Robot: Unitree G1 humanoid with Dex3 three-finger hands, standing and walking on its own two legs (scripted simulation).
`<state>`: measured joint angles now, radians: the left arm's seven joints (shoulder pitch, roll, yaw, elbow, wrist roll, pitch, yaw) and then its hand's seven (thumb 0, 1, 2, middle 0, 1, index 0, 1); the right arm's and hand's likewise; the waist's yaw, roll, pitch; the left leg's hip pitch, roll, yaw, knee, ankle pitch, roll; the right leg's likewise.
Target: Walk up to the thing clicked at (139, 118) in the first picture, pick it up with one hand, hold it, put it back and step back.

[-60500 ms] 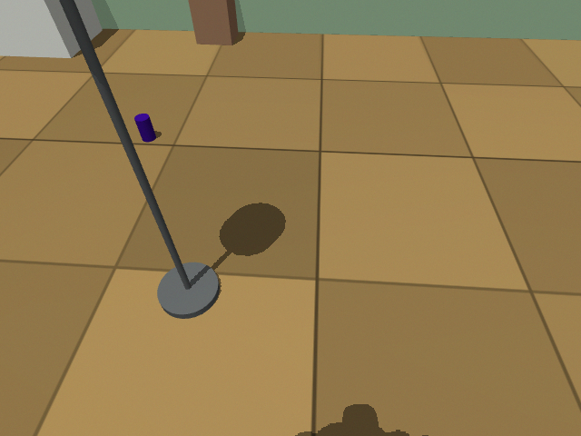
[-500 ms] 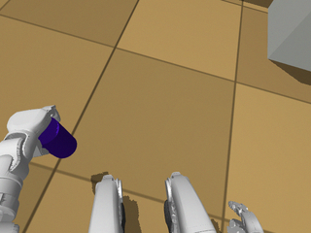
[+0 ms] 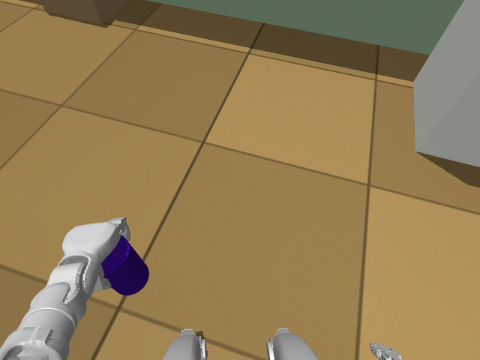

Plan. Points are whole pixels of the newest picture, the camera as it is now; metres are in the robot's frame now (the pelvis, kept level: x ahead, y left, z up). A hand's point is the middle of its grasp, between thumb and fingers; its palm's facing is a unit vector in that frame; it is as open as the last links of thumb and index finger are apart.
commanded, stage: lift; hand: left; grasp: from above
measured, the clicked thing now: (120, 266) +0.34 +0.23 -0.15
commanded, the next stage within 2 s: hold in 0.20 s
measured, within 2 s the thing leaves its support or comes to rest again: neither
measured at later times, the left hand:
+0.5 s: hand (97, 241) +0.34 +0.23 -0.02, palm faces -0.49 -0.07 -0.87, open 10.8 cm
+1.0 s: hand (99, 233) +0.34 +0.22 +0.01, palm faces -0.49 -0.06 -0.87, open 10.8 cm
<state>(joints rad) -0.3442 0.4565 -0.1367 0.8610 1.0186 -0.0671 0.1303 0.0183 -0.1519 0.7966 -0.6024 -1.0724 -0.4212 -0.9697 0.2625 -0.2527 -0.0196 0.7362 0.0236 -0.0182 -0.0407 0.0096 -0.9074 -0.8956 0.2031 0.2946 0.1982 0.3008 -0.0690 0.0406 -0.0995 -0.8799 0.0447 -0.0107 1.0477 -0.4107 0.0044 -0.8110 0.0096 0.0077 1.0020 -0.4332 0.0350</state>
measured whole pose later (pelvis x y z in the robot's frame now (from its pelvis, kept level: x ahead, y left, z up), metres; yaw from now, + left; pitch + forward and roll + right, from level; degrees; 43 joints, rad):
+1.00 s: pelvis +0.04 -0.01 +0.06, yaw -1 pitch +4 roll +0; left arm -0.26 0.40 -0.20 0.70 0.99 0.02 -0.02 0.03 -0.07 0.68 -0.64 -0.99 -0.47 -0.83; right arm 0.24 -0.27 -0.05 0.69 0.04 0.03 -0.04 0.01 -0.90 -0.89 0.20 0.29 0.20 0.30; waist -0.02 0.05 -0.04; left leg -0.38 0.03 0.03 0.60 -0.29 0.00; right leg -0.34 -0.01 0.04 0.58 -0.31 0.03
